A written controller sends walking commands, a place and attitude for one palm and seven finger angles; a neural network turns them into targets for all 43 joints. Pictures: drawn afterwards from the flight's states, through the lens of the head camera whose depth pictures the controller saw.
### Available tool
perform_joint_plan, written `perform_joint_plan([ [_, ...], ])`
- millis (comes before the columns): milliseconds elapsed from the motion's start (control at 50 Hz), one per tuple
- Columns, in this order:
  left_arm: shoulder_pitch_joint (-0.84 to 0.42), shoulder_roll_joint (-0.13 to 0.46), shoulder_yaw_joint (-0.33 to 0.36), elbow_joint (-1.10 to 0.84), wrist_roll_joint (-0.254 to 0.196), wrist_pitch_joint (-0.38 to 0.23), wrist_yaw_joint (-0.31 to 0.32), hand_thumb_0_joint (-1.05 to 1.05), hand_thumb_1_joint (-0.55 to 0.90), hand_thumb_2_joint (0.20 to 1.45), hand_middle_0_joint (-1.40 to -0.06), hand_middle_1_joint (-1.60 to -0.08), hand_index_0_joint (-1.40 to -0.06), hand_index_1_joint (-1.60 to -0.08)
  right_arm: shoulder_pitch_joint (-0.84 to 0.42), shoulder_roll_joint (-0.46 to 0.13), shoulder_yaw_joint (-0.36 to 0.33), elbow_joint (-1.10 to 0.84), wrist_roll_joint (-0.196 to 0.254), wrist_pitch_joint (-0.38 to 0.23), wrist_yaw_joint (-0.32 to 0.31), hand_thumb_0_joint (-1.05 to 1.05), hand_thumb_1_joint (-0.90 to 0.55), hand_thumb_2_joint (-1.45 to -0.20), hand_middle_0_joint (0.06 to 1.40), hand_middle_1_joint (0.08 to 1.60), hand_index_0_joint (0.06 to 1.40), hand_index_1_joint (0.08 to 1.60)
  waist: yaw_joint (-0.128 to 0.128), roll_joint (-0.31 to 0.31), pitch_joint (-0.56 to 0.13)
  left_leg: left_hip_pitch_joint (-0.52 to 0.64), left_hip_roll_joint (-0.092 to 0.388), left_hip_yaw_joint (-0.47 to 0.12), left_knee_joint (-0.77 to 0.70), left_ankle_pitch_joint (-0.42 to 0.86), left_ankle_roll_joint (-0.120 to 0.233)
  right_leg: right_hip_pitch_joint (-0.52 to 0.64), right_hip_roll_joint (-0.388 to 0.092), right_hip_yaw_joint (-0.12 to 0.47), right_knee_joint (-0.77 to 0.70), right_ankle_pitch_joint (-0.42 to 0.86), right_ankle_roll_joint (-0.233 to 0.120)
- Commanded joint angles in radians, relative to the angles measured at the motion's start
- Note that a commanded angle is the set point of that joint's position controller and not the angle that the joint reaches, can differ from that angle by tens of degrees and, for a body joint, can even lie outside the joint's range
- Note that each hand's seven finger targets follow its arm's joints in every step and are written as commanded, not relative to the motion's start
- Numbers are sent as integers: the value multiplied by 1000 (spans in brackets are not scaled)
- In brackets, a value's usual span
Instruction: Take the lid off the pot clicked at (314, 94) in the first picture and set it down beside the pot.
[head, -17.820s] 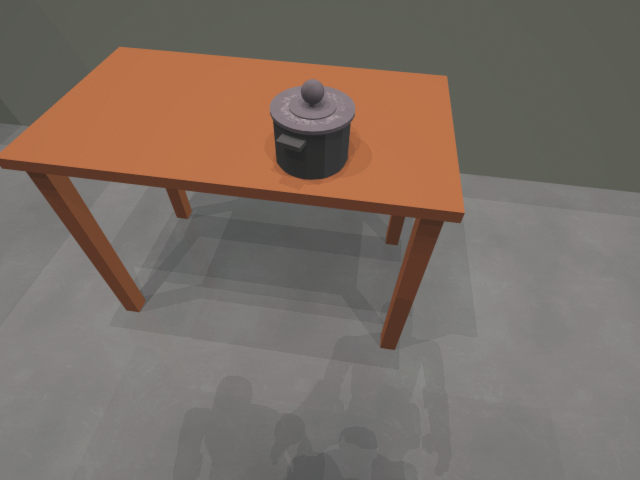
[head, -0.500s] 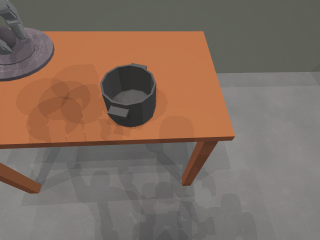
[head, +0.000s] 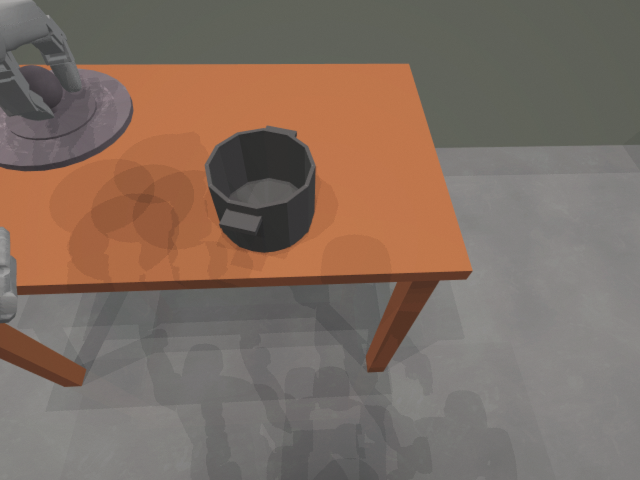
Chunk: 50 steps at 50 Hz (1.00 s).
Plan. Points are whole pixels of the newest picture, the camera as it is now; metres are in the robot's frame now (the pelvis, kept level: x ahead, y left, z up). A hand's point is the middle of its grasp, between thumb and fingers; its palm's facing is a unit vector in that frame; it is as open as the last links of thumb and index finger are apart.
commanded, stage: lower the lid onto the table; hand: left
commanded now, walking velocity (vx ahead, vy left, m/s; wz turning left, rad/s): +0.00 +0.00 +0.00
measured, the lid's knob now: (37, 88) +0.52 +0.29 +0.19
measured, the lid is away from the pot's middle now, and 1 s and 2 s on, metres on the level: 0.23 0.22 0.23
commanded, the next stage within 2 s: none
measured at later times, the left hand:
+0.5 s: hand (40, 116) +0.49 +0.29 +0.18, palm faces -0.39 -0.11 -0.92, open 7.2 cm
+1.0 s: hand (72, 133) +0.50 +0.27 +0.14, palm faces -0.42 -0.10 -0.90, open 7.2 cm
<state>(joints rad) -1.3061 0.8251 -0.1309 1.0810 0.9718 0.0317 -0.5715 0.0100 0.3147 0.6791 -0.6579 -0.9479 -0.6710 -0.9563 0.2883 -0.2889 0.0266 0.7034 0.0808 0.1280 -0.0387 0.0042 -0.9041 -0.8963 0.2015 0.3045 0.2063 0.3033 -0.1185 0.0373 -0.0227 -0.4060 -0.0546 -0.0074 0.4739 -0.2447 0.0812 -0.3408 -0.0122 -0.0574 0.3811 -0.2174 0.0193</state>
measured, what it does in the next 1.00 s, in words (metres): stands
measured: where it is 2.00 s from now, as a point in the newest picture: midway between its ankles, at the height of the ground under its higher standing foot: outside the picture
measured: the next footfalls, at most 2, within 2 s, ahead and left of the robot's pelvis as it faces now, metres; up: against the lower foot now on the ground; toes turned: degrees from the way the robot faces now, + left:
none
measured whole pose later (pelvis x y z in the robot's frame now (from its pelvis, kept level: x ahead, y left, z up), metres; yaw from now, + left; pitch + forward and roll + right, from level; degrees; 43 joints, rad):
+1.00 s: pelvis +0.00 +0.00 +0.00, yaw -2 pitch +13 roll -2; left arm -1.21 0.82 -0.09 1.16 0.99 -0.05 -0.48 0.01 0.32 0.68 -0.65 -0.95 -0.67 -0.96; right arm 0.31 -0.28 0.03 0.71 0.08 0.13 -0.07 0.00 -0.90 -0.90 0.20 0.30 0.21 0.30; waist -0.14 0.03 -0.03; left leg -0.48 -0.03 0.01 0.53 -0.27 0.08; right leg -0.42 0.01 -0.04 0.43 -0.23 0.02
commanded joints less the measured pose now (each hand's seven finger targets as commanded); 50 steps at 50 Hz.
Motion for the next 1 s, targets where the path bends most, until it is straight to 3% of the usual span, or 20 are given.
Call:
perform_joint_plan([
  [0,-616,288,51,-226,11,0,68,0,746,870,-847,-1058,-858,-1057,73,-182,-55,-69,6,-13,-19,0,-900,-900,200,300,200,300,-5,89,-475,384,34,-77,27,526,-1,31,53,-7,4,278,-45],
  [60,-611,282,53,-272,11,-12,76,0,746,870,-847,-1058,-858,-1057,77,-180,-58,-78,3,-20,-21,0,-900,-900,200,300,200,300,3,143,-511,442,42,-88,40,613,-11,10,54,-9,6,281,-52],
  [120,-554,310,78,-175,8,-16,77,0,746,870,-847,-1058,-858,-1057,86,-180,-53,-67,6,-16,-25,0,-900,-900,200,300,200,300,-7,66,-469,368,35,-75,34,499,2,28,56,-5,8,262,-43],
  [160,-553,255,26,-160,-7,-15,72,0,746,870,-847,-1058,-858,-1057,83,-185,-53,-63,11,-15,-29,0,-900,-900,200,300,200,300,-14,81,-445,344,35,-62,25,458,3,17,47,-7,6,258,-47],
  [220,-600,308,52,-190,10,-17,84,0,746,870,-847,-1058,-858,-1057,90,-188,-52,-54,8,-18,-35,0,-900,-900,200,300,200,300,-16,79,-459,338,33,-57,26,405,9,32,51,0,5,250,-44],
  [280,-619,342,74,-245,11,-41,91,0,746,870,-847,-1058,-858,-1057,91,-187,-51,-52,8,-23,-42,0,-900,-900,200,300,200,300,-14,126,-498,373,41,-64,39,465,7,33,53,5,12,274,-45],
  [300,-635,313,53,-273,9,-45,94,0,746,870,-847,-1058,-858,-1057,96,-183,-55,-55,6,-27,-43,0,-900,-900,200,300,200,300,-17,170,-525,416,41,-71,44,524,3,14,57,4,14,275,-46],
  [360,-583,301,63,-265,-6,-61,86,0,746,870,-847,-1058,-858,-1057,108,-184,-59,-51,3,-35,-45,0,-900,-900,200,300,200,300,-9,181,-523,451,51,-77,58,603,-2,-17,59,-1,13,276,-45],
  [400,-558,377,130,-250,-2,-66,93,0,746,870,-847,-1058,-858,-1057,109,-187,-57,-53,-1,-29,-42,0,-900,-900,200,300,200,300,-2,162,-540,427,45,-77,63,602,1,16,61,6,25,294,-43],
  [520,-514,262,55,-179,1,-51,94,0,746,870,-847,-1058,-858,-1057,121,-187,-62,-40,3,-19,-29,0,-900,-900,200,300,200,300,-14,149,-448,413,50,-87,70,619,-11,-68,70,-11,21,263,-46],
  [560,-515,251,50,-209,-5,-56,93,0,746,870,-847,-1058,-858,-1057,121,-188,-64,-42,3,-15,-29,0,-900,-900,200,300,200,300,-8,158,-482,434,57,-84,71,658,-13,-67,66,-12,27,275,-48],
  [620,-547,316,100,-251,3,-65,104,0,746,870,-847,-1058,-858,-1057,124,-187,-67,-48,-5,-11,-30,0,-900,-900,200,300,200,300,-8,138,-549,435,49,-87,80,645,-6,-27,69,-1,37,295,-44],
  [660,-549,260,58,-255,-11,-72,103,0,746,870,-847,-1058,-858,-1057,126,-184,-68,-50,-2,-11,-33,0,-900,-900,200,300,200,300,-15,148,-550,458,56,-91,80,684,-14,-58,68,-6,37,289,-44],
  [720,-535,299,95,-211,-4,-69,117,0,746,870,-847,-1058,-858,-1057,134,-187,-67,-39,-3,-10,-34,0,-900,-900,200,300,200,300,-19,128,-526,435,54,-88,82,615,-8,-68,70,-5,34,259,-42],
  [740,-519,267,68,-172,-5,-66,119,0,746,870,-847,-1058,-858,-1057,139,-185,-64,-36,0,-12,-37,0,-900,-900,200,300,200,300,-27,106,-507,408,51,-79,77,572,-4,-68,69,-7,34,255,-41],
  [760,-515,289,87,-188,-10,-74,121,0,746,870,-847,-1058,-858,-1057,137,-187,-63,-37,-1,-14,-40,0,-900,-900,200,300,200,300,-14,122,-515,401,53,-70,76,594,-2,-52,63,-4,37,278,-45],
  [820,-553,304,88,-203,12,-72,140,0,746,870,-847,-1058,-858,-1057,134,-184,-59,-37,-2,-13,-43,0,-900,-900,200,300,200,300,-18,156,-524,396,50,-74,76,576,-8,-51,65,-1,43,273,-47],
  [880,-512,304,98,-163,17,-76,148,0,746,870,-847,-1058,-858,-1057,141,-183,-58,-33,-4,-16,-45,0,-900,-900,200,300,200,300,-19,134,-516,400,55,-76,91,619,-9,-61,69,0,50,287,-44],
  [920,-492,370,142,-161,18,-77,154,0,746,870,-847,-1058,-858,-1057,140,-186,-54,-40,-2,-12,-49,0,-900,-900,200,300,200,300,-11,102,-529,355,51,-61,84,560,1,-11,64,7,51,303,-42],
  [980,-485,354,128,-170,17,-83,155,0,746,870,-847,-1058,-858,-1057,134,-185,-55,-45,-1,-9,-52,0,-900,-900,200,300,200,300,-11,130,-532,358,50,-58,91,608,1,-13,63,11,57,337,-42],
])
